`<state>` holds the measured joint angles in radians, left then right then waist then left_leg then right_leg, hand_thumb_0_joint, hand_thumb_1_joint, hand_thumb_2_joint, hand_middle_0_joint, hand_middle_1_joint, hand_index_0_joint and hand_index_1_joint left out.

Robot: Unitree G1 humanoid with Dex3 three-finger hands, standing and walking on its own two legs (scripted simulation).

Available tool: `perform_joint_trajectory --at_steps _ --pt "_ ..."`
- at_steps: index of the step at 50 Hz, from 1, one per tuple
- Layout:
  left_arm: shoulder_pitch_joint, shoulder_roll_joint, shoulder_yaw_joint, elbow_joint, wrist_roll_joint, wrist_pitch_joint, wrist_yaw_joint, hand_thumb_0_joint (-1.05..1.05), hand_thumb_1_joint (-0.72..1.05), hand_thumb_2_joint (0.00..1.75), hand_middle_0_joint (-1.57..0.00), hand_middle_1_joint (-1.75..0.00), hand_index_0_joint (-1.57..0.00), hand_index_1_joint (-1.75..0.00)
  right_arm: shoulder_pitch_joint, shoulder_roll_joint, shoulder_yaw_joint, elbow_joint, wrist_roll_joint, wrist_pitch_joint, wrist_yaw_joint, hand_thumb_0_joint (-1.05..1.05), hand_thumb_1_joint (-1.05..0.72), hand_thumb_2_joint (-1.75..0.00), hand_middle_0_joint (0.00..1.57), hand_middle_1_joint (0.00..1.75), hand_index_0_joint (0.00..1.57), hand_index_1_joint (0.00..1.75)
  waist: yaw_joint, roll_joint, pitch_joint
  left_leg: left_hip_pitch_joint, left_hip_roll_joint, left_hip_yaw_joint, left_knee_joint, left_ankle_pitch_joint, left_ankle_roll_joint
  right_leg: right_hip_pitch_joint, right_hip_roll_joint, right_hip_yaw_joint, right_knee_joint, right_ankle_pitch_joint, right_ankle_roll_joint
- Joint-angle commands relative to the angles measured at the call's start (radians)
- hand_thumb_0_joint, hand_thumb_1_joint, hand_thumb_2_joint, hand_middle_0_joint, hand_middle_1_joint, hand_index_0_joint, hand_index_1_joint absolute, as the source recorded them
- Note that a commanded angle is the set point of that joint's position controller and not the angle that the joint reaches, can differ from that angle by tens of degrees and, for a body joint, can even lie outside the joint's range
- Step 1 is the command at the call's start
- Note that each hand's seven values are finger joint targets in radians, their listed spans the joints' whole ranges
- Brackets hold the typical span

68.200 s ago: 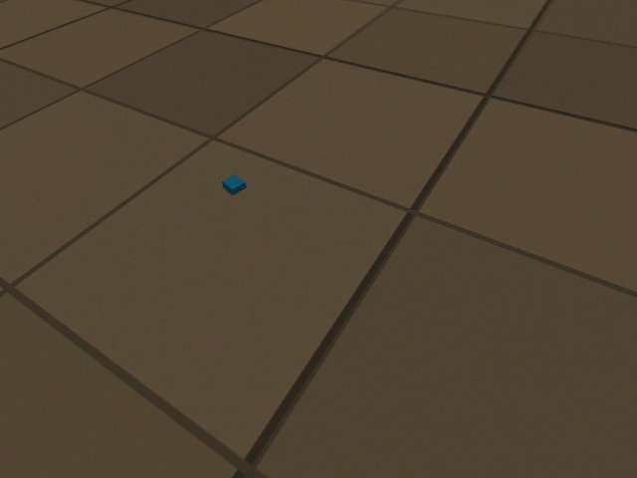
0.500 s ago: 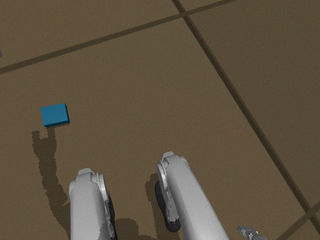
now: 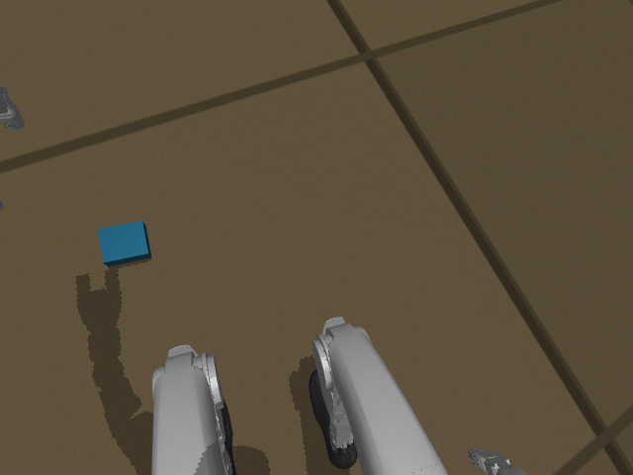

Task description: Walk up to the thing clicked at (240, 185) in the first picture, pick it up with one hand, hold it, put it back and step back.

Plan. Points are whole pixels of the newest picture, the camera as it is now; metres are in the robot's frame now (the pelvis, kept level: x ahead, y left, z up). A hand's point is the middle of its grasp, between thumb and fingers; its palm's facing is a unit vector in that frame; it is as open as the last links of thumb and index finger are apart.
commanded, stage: go down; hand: left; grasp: from above
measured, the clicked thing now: (125, 243) +0.56 +0.27 -0.50
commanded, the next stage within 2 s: approach in 0.92 s
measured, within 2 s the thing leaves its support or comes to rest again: neither
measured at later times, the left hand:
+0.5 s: hand out of the picture +0.52 +0.32 -0.04, palm faces -0.43 -0.05 -0.90, open 11.9 cm
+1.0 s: hand out of the picture +0.52 +0.32 -0.04, palm faces -0.43 -0.04 -0.90, open 12.4 cm
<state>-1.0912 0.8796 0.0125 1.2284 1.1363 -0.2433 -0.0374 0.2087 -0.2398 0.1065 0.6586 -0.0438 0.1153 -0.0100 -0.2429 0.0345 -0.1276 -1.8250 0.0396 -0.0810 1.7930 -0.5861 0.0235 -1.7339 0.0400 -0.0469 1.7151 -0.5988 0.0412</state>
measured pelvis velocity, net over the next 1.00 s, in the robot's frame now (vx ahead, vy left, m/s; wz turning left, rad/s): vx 0.01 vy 0.00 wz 0.00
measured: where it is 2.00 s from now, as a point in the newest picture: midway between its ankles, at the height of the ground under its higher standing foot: (280, 449)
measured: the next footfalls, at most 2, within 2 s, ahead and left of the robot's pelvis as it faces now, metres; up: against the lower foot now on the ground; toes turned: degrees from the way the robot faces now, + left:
none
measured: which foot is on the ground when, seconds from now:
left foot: down 0.00-1.00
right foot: down 0.00-1.00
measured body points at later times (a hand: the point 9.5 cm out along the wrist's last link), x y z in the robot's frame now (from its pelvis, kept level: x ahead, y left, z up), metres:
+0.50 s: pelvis +0.00 +0.01 +0.02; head +0.21 +0.06 +0.41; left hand +0.54 +0.32 +0.02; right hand +0.03 -0.26 -0.09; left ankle +0.08 +0.11 -0.48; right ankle +0.09 -0.14 -0.48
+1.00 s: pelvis +0.01 +0.00 +0.02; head +0.22 +0.06 +0.41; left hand +0.54 +0.32 +0.01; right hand +0.05 -0.26 -0.09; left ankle +0.08 +0.11 -0.48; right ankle +0.09 -0.14 -0.48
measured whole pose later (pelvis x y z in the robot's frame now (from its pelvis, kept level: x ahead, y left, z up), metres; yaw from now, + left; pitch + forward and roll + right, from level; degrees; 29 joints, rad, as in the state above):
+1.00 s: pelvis +0.01 +0.00 +0.02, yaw +0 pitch +35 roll -8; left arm -1.04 0.86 0.03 1.22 1.15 -0.23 0.01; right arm 0.22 -0.23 0.09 0.67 -0.04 0.12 0.01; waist -0.23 0.04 -0.13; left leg -1.75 0.05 -0.08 1.72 -0.59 0.02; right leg -1.66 0.04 -0.05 1.64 -0.59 0.04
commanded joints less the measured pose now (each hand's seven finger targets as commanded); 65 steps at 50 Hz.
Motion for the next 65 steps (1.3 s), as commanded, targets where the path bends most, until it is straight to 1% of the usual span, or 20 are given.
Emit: perform_joint_trajectory --at_steps 1,10,18,23,29,32,38,41,43,45,46,48,50,51,52,54,57,59,62,65 --pt "-0.391 0.266 0.051 -0.165 -0.015 0.005 0.045 0.0 -0.12 0.6 -0.39 -0.77 -0.43 -0.73 0.2 -0.219 -0.076 -0.019 -0.002 -0.006 -0.015 0.0 -0.91 -0.9 0.2 0.3 0.2 0.3 0.002 0.299 -0.653 0.645 0.005 -0.012 -0.234 0.253 0.007 0.218 0.023 -0.035 -0.191 0.218 -0.084" --pt "-0.408 0.256 0.042 -0.141 0.0 0.016 0.06 0.0 -0.18 0.66 -0.36 -0.78 -0.39 -0.75 0.19 -0.222 -0.074 -0.02 0.002 -0.007 -0.015 0.0 -0.91 -0.9 0.2 0.3 0.2 0.3 -0.008 0.304 -0.594 0.635 0.01 -0.044 -0.301 0.123 -0.003 0.212 0.023 -0.041 -0.212 0.141 -0.084" --pt "-0.421 0.276 0.053 -0.154 -0.001 0.018 0.053 0.0 -0.21 0.68 -0.38 -0.76 -0.39 -0.74 0.204 -0.217 -0.072 -0.011 0.001 -0.008 -0.015 0.0 -0.92 -0.9 0.2 0.3 0.2 0.3 -0.009 0.3 -0.65 0.653 0.004 -0.017 -0.277 0.208 0.005 0.256 0.026 -0.031 -0.23 0.2 -0.083" --pt "-0.409 0.269 0.051 -0.157 -0.004 0.013 0.045 0.0 -0.19 0.66 -0.39 -0.74 -0.4 -0.73 0.2 -0.221 -0.076 -0.012 0.002 -0.006 -0.017 0.0 -0.91 -0.9 0.2 0.3 0.2 0.3 -0.004 0.325 -0.623 0.698 0.014 -0.057 -0.318 0.183 -0.008 0.222 0.025 -0.041 -0.222 0.174 -0.086" --pt "-0.354 0.257 0.049 -0.132 -0.014 0.006 0.041 0.0 -0.19 0.66 -0.38 -0.76 -0.4 -0.74 0.205 -0.214 -0.075 -0.009 0.001 -0.007 -0.016 0.0 -0.92 -0.9 0.2 0.3 0.2 0.3 -0.002 0.281 -0.627 0.682 0.009 -0.03 -0.288 0.242 0.003 0.257 0.028 -0.035 -0.24 0.21 -0.084" --pt "-0.378 0.259 0.047 -0.138 -0.014 -0.002 0.043 0.0 -0.22 0.68 -0.35 -0.79 -0.37 -0.77 0.202 -0.214 -0.075 -0.01 0.001 -0.009 -0.015 0.0 -0.92 -0.9 0.2 0.3 0.2 0.3 -0.009 0.284 -0.603 0.654 0.008 -0.022 -0.286 0.214 0.005 0.251 0.027 -0.031 -0.243 0.198 -0.084" --pt "-0.362 0.286 0.067 -0.142 -0.001 -0.013 0.074 0.0 -0.24 0.69 -0.34 -0.81 -0.36 -0.78 0.195 -0.206 -0.076 -0.021 0.002 -0.013 -0.016 0.0 -0.92 -0.9 0.2 0.3 0.2 0.3 0.004 0.259 -0.611 0.605 -0.004 0.005 -0.284 0.139 0.011 0.299 0.028 -0.021 -0.266 0.158 -0.08" --pt "-0.353 0.298 0.078 -0.163 0.003 -0.005 0.084 0.0 -0.25 0.7 -0.33 -0.81 -0.35 -0.79 0.2 -0.214 -0.081 -0.02 0.004 -0.012 -0.012 0.0 -0.92 -0.91 0.2 0.3 0.2 0.3 0.014 0.289 -0.647 0.663 0.0 -0.009 -0.289 0.195 0.005 0.285 0.027 -0.024 -0.25 0.188 -0.083" --pt "-0.353 0.257 0.062 -0.18 -0.003 0.001 0.084 0.0 -0.26 0.71 -0.32 -0.82 -0.34 -0.8 0.209 -0.211 -0.088 -0.02 0.004 -0.01 -0.007 0.0 -0.92 -0.91 0.2 0.3 0.2 0.3 0.007 0.287 -0.661 0.693 0.004 -0.009 -0.285 0.236 0.007 0.281 0.03 -0.026 -0.259 0.211 -0.082" --pt "-0.351 0.261 0.064 -0.194 -0.01 0.005 0.086 0.0 -0.29 0.73 -0.31 -0.83 -0.32 -0.81 0.219 -0.209 -0.088 -0.016 0.005 -0.009 -0.004 0.0 -0.92 -0.91 0.2 0.3 0.2 0.3 0.002 0.294 -0.66 0.683 0.003 -0.007 -0.285 0.248 0.008 0.303 0.03 -0.027 -0.263 0.223 -0.082" --pt "-0.351 0.288 0.08 -0.201 -0.008 0.008 0.087 0.0 -0.29 0.74 -0.3 -0.84 -0.32 -0.82 0.211 -0.212 -0.089 -0.012 0.005 -0.008 -0.003 0.0 -0.92 -0.91 0.2 0.3 0.2 0.3 0.014 0.295 -0.678 0.69 0.003 -0.005 -0.279 0.265 0.008 0.307 0.029 -0.025 -0.258 0.234 -0.082" --pt "-0.362 0.278 0.077 -0.212 -0.007 0.011 0.084 0.0 -0.3 0.75 -0.3 -0.83 -0.31 -0.82 0.22 -0.212 -0.091 -0.012 0.003 -0.004 0.001 0.0 -0.92 -0.91 0.2 0.3 0.2 0.3 0.009 0.305 -0.703 0.725 0.006 -0.015 -0.282 0.301 0.006 0.308 0.031 -0.027 -0.251 0.25 -0.083" --pt "-0.353 0.27 0.07 -0.184 -0.006 0.017 0.086 0.0 -0.31 0.75 -0.29 -0.83 -0.3 -0.82 0.216 -0.214 -0.092 -0.008 0.005 -0.002 0.001 0.0 -0.92 -0.9 0.2 0.3 0.2 0.3 0.011 0.299 -0.66 0.728 0.009 -0.026 -0.3 0.281 0.003 0.289 0.03 -0.03 -0.26 0.231 -0.083" --pt "-0.354 0.257 0.062 -0.182 -0.008 0.017 0.087 0.0 -0.35 0.83 -0.3 -0.85 -0.29 -0.87 0.212 -0.209 -0.091 -0.008 0.005 -0.001 0.001 0.0 -0.92 -0.9 0.2 0.3 0.2 0.3 0.006 0.302 -0.648 0.727 0.009 -0.023 -0.299 0.28 0.003 0.288 0.031 -0.029 -0.265 0.229 -0.083" --pt "-0.364 0.276 0.073 -0.181 -0.001 0.018 0.089 0.0 -0.27 0.75 -0.32 -0.79 -0.32 -0.8 0.21 -0.215 -0.095 -0.004 0.004 -0.002 0.0 0.0 -0.9 -0.9 0.2 0.3 0.2 0.3 0.013 0.306 -0.661 0.737 0.01 -0.03 -0.306 0.275 0.001 0.284 0.031 -0.03 -0.26 0.223 -0.085" --pt "-0.34 0.243 0.053 -0.147 0.001 0.019 0.088 0.0 -0.25 0.73 -0.28 -0.9 -0.31 -0.86 0.208 -0.208 -0.09 -0.003 0.002 -0.001 0.003 0.0 -0.9 -0.9 0.2 0.3 0.2 0.3 0.006 0.289 -0.638 0.721 0.01 -0.022 -0.297 0.283 0.004 0.284 0.033 -0.031 -0.264 0.228 -0.084" --pt "-0.301 0.186 0.017 -0.062 0.0 0.019 0.089 0.0 -0.28 0.75 -0.26 -0.93 -0.29 -0.89 0.204 -0.206 -0.083 0.001 0.003 -0.004 0.004 0.0 -0.9 -0.9 0.2 0.3 0.2 0.3 -0.013 0.241 -0.554 0.638 0.009 -0.015 -0.28 0.25 0.01 0.264 0.035 -0.032 -0.256 0.215 -0.084" --pt "-0.302 0.181 0.009 -0.029 0.003 0.011 0.095 0.0 -0.29 0.76 -0.23 -0.95 -0.28 -0.91 0.206 -0.204 -0.078 -0.003 0.003 -0.007 0.006 0.0 -0.9 -0.9 0.2 0.3 0.2 0.3 -0.021 0.216 -0.523 0.576 0.005 -0.007 -0.264 0.22 0.013 0.26 0.034 -0.031 -0.247 0.201 -0.084" --pt "-0.306 0.136 -0.024 0.037 0.02 -0.003 0.115 0.0 -0.27 0.74 -0.26 -0.93 -0.3 -0.89 0.2 -0.208 -0.072 -0.009 -0.002 -0.011 0.009 0.0 -0.91 -0.9 0.2 0.3 0.2 0.3 -0.041 0.206 -0.469 0.494 0.003 -0.003 -0.221 0.175 0.015 0.183 0.036 -0.033 -0.202 0.171 -0.087" --pt "-0.318 0.149 -0.018 0.084 0.05 -0.027 0.153 0.0 -0.24 0.72 -0.26 -0.94 -0.31 -0.89 0.195 -0.216 -0.068 -0.003 -0.014 -0.02 0.015 0.0 -0.9 -0.9 0.2 0.3 0.2 0.3 -0.046 0.202 -0.466 0.426 0.001 -0.008 -0.152 0.189 0.018 0.108 0.036 -0.037 -0.132 0.18 -0.089"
